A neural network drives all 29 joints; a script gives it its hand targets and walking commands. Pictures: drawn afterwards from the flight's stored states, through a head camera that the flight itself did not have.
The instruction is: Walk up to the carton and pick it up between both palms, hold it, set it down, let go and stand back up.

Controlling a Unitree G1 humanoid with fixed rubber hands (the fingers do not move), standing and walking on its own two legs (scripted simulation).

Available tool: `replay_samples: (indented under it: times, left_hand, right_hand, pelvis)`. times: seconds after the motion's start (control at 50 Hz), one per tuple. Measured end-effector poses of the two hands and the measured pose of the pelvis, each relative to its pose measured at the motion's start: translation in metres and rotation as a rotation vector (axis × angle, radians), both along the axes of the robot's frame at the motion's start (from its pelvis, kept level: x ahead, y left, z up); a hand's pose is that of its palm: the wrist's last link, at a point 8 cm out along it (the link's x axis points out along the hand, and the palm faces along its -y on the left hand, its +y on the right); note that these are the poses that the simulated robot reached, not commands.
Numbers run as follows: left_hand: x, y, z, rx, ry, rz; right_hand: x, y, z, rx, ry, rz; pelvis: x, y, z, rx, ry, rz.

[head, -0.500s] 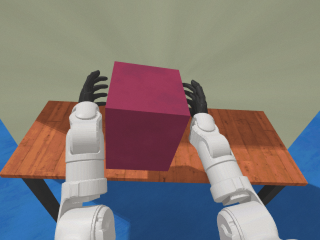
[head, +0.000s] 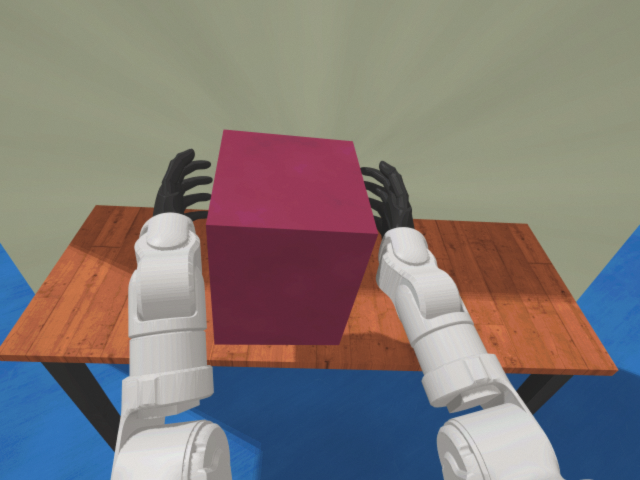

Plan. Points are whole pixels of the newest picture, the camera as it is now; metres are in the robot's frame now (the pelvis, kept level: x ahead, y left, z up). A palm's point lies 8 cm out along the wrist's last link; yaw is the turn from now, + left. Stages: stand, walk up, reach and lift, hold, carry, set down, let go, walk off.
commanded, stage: hold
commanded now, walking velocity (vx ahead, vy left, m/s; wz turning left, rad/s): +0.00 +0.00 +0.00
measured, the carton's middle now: (284, 242) +0.38 +0.02 +0.12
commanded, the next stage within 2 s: none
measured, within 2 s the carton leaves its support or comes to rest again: neither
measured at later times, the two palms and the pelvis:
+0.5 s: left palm (177, 212) +0.36 +0.14 +0.19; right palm (398, 225) +0.35 -0.12 +0.17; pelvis +0.00 +0.00 +0.00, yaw +0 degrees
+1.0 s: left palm (173, 216) +0.36 +0.15 +0.19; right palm (396, 228) +0.35 -0.11 +0.17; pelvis +0.00 +0.00 +0.00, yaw +0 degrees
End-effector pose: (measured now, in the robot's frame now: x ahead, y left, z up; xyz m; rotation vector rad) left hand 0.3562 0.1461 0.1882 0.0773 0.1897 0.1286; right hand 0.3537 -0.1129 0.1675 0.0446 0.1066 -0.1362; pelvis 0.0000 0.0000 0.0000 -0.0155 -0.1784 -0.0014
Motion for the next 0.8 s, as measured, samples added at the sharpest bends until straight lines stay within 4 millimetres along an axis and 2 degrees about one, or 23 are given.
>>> replay_samples:
  times: [0.16,0.4,0.8]
  left_hand:
    - [-0.0027,0.0006,0.0024,0.009,-0.027,-0.009]
    - [0.006,-0.0038,0.0029,0.014,0.004,-0.022]
    - [-0.0037,0.0008,0.0019,-0.002,-0.02,0.002]
  right_hand:
    - [-0.0037,0.0005,0.0023,0.017,-0.027,-0.007]
    - [-0.0005,-0.0033,-0.0002,0.003,0.002,-0.024]
    - [-0.0031,0.0005,0.0034,0.003,-0.024,-0.001]
  pelvis:
    - [-0.0012,0.0022,-0.0002,-0.004,0.008,0.011]
    - [-0.0019,0.0043,0.0003,0.001,0.02,-0.01]
    - [-0.0005,0.0024,-0.0002,-0.004,-0.001,0.003]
